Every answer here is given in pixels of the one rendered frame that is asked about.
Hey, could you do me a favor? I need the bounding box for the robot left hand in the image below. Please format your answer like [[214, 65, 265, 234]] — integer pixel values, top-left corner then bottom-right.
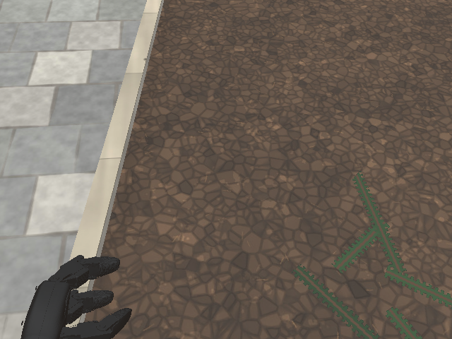
[[21, 255, 132, 339]]

